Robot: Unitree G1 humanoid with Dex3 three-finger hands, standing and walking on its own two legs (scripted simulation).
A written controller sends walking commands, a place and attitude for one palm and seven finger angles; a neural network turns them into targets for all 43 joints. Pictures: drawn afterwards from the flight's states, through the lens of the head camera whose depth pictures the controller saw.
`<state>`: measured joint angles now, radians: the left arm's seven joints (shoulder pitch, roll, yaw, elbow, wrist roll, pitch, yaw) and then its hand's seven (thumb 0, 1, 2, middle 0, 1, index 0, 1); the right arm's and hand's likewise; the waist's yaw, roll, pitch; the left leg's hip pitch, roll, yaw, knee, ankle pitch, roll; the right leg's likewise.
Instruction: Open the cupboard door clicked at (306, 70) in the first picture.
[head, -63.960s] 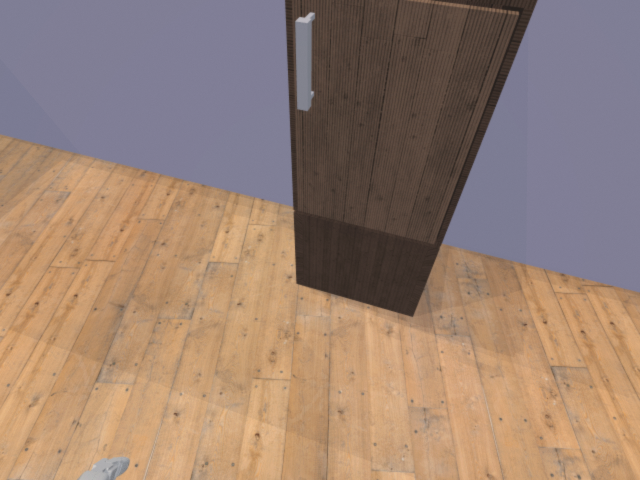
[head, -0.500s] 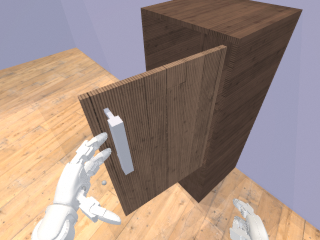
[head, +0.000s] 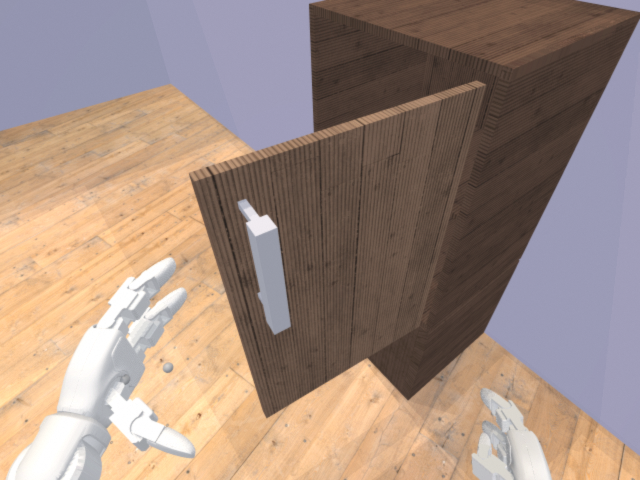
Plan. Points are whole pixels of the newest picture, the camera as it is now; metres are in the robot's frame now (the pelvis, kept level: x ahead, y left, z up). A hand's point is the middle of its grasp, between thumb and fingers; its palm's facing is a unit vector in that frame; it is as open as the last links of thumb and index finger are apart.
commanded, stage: draw the hand back to the body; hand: left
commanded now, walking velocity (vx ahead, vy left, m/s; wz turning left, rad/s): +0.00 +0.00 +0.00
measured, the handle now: (263, 269) +0.32 +0.10 +0.13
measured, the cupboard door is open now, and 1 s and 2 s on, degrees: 84 84 84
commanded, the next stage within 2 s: step back with the hand held close in 1.46 s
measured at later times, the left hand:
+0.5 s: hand (107, 358) +0.19 +0.23 +0.15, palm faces +0.17 -0.96 -0.23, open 15.6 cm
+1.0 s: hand (82, 320) +0.22 +0.26 +0.16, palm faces +0.40 -0.82 -0.40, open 10.1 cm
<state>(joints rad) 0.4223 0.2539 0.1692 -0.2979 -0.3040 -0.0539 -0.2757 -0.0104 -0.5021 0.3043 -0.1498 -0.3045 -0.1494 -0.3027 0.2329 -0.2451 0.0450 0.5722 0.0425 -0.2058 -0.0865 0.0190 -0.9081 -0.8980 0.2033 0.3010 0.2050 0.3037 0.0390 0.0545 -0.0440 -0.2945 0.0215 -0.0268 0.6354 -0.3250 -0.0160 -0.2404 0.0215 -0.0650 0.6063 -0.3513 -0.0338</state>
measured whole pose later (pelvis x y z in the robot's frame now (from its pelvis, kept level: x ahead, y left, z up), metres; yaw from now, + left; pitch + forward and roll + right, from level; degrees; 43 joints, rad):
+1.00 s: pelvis +0.02 +0.01 +0.02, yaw -2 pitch -4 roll +0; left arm 0.48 0.34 0.29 -0.38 -0.05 -0.07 0.12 0.01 0.45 0.72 -0.19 -0.30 -0.19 -0.30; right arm 0.19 -0.22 0.03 0.64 0.00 -0.09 -0.08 0.02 -0.91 -0.90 0.21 0.30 0.21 0.30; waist 0.07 0.05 0.02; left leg -0.10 0.01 0.01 0.42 -0.26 0.00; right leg -0.05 0.01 -0.02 0.39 -0.27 -0.01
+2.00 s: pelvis -0.04 +0.03 +0.01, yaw -3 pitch -1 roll -1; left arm 0.57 0.45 0.39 -0.51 -0.05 -0.13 0.13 0.02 0.89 0.90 -0.21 -0.31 -0.21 -0.30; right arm 0.18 -0.22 -0.01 0.55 0.02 0.01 -0.10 0.02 -0.91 -0.90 0.20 0.30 0.20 0.30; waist 0.01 0.00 0.04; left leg -0.28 0.00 0.05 0.48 -0.19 0.03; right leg -0.25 0.00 0.01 0.46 -0.20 0.01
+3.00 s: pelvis -0.26 +0.05 +0.01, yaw -6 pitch -3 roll +0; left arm 0.54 0.45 0.43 -0.47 -0.04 -0.16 0.15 0.02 0.89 0.90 -0.21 -0.30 -0.21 -0.30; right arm 0.23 -0.18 0.03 0.62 -0.01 -0.14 -0.07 0.02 -0.91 -0.90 0.21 0.30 0.21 0.30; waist -0.04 -0.04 0.00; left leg -0.30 -0.03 0.04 0.39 -0.08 0.05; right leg -0.26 0.04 -0.02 0.70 -0.48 -0.01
